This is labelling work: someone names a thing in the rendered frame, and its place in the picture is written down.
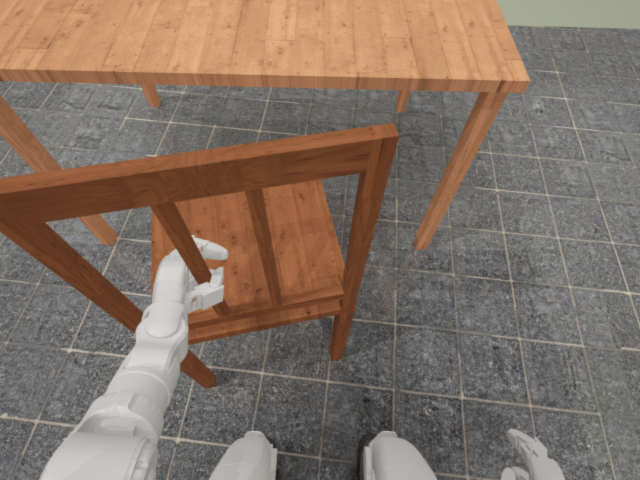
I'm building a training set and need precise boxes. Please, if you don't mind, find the left robot forearm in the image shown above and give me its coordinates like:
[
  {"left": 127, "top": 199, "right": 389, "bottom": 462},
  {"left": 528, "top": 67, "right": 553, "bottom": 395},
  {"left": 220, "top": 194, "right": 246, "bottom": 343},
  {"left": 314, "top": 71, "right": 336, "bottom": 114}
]
[{"left": 39, "top": 300, "right": 188, "bottom": 480}]

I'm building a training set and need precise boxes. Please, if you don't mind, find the robot left upper arm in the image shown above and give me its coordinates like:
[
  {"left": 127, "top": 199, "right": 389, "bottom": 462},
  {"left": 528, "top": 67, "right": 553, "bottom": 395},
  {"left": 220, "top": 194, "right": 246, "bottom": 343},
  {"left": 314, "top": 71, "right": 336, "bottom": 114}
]
[{"left": 46, "top": 432, "right": 158, "bottom": 480}]

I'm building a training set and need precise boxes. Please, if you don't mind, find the right robot hand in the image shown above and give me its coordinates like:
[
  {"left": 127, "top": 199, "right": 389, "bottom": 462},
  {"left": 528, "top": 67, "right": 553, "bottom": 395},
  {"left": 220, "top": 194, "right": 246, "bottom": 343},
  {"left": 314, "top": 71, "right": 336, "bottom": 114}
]
[{"left": 496, "top": 429, "right": 565, "bottom": 480}]

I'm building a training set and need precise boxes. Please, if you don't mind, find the chair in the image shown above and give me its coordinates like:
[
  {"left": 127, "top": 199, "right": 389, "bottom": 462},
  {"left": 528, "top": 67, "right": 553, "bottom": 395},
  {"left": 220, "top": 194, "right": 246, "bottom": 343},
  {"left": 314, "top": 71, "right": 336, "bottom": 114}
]
[{"left": 0, "top": 123, "right": 399, "bottom": 389}]

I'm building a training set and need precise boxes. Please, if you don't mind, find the robot right shin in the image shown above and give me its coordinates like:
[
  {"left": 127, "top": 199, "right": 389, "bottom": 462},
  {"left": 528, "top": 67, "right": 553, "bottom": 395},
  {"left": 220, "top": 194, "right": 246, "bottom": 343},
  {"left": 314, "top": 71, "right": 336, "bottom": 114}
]
[{"left": 370, "top": 431, "right": 398, "bottom": 443}]

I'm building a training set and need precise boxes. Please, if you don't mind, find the left robot hand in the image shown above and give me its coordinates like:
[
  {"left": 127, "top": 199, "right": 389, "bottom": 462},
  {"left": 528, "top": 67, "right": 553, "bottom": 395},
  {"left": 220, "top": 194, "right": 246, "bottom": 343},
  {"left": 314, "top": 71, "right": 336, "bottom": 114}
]
[{"left": 152, "top": 235, "right": 228, "bottom": 314}]

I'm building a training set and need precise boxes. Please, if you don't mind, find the robot right foot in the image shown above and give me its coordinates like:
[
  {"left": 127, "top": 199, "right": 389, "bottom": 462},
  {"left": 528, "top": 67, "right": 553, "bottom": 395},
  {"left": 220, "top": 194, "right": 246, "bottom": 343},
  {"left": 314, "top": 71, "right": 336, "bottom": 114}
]
[{"left": 357, "top": 434, "right": 377, "bottom": 480}]

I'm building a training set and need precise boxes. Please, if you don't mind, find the table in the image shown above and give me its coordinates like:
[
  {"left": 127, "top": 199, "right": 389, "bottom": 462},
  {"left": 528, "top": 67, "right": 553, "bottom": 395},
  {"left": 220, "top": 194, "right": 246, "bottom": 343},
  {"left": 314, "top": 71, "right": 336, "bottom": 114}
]
[{"left": 0, "top": 0, "right": 530, "bottom": 250}]

